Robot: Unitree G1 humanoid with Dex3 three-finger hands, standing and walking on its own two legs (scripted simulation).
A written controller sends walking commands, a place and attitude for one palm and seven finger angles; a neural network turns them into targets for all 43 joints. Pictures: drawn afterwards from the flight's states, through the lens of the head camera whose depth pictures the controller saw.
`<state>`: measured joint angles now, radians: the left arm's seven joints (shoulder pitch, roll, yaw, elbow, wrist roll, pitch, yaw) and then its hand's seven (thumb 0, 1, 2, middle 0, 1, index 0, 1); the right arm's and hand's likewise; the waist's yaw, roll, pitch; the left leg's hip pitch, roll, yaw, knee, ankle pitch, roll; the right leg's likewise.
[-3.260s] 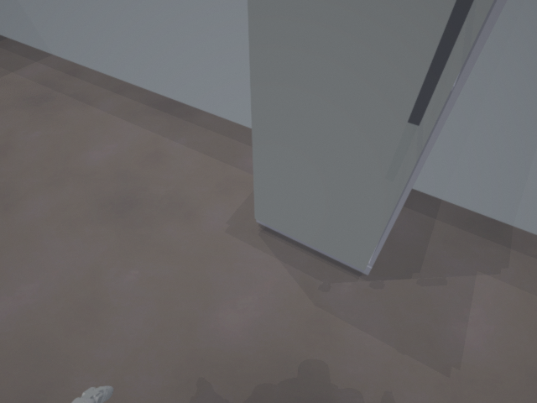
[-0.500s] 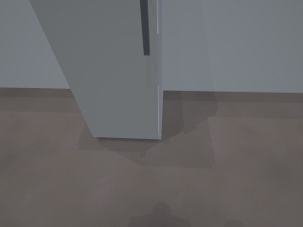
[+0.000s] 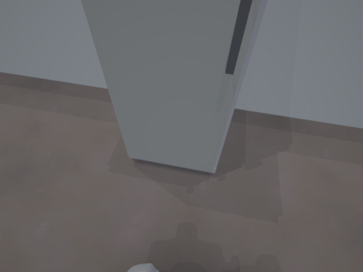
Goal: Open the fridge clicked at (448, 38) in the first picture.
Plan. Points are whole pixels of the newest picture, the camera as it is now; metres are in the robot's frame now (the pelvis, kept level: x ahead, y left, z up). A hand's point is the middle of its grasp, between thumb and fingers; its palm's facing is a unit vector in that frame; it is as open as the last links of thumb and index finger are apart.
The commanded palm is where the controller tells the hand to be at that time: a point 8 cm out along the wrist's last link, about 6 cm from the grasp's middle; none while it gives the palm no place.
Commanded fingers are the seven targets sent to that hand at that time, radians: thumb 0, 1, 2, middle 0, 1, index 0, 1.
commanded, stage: take the last steps up to it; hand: right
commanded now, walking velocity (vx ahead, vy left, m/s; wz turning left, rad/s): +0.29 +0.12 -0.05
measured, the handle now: (239, 24) +0.69 -0.08 +0.20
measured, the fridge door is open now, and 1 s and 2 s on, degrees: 0 0 0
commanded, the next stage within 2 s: come to a stop and stand still in 0.34 s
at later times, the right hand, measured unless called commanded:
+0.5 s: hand (247, 267) +0.17 -0.15 -0.16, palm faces +0.05 +0.99 -0.13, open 7.3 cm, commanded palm none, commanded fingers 0.00 -0.90 -0.90 0.20 0.30 0.20 0.30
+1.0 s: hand (251, 237) +0.25 -0.17 -0.18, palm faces +0.11 +0.97 -0.24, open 7.3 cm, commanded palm none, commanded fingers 0.00 -0.90 -0.90 0.20 0.30 0.20 0.30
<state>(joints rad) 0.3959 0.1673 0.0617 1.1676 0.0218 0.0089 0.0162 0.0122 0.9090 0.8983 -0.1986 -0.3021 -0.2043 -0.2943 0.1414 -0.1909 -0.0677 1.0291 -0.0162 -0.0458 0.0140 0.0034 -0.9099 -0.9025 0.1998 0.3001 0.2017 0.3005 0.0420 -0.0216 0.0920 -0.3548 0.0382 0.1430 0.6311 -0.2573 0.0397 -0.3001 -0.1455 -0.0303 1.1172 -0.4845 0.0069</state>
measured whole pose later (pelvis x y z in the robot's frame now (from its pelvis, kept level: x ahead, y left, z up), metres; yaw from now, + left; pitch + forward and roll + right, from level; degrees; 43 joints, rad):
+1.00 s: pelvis +0.18 +0.03 -0.01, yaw -3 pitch -2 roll +0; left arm 0.14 0.20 0.07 0.95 0.02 0.02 0.00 0.01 0.91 0.90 -0.19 -0.30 -0.20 -0.29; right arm 0.16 -0.21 -0.07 0.98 -0.03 0.05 -0.04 0.01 -0.91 -0.90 0.21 0.30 0.21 0.30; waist -0.01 0.04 0.07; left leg -0.42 0.15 0.06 0.66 -0.25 -0.07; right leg -0.30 -0.01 -0.05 0.67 -0.35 -0.01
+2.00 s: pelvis +0.19 +0.07 +0.02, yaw -1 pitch -1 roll -1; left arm 0.27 0.16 -0.01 1.11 0.02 -0.01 0.03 0.01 0.91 0.90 -0.20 -0.30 -0.20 -0.29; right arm 0.30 -0.16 0.01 1.09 -0.01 -0.02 -0.04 0.01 -0.91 -0.90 0.20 0.30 0.20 0.30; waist 0.00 0.00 0.02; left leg -0.14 -0.04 0.05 0.48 -0.32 0.06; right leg -0.20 -0.06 -0.06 0.47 -0.24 0.04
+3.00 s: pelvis +0.17 +0.04 +0.02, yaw -2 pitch -1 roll -1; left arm 0.27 0.22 0.01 0.92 -0.02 -0.14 0.06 0.01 0.91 0.90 -0.20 -0.30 -0.20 -0.29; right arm 0.39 -0.21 -0.10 0.43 0.10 -0.02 -0.06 0.02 -0.89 -0.90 0.21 0.31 0.21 0.31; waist -0.01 0.02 0.04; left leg -0.17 0.01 0.04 0.49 -0.31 0.02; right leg -0.22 -0.01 -0.07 0.46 -0.22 0.00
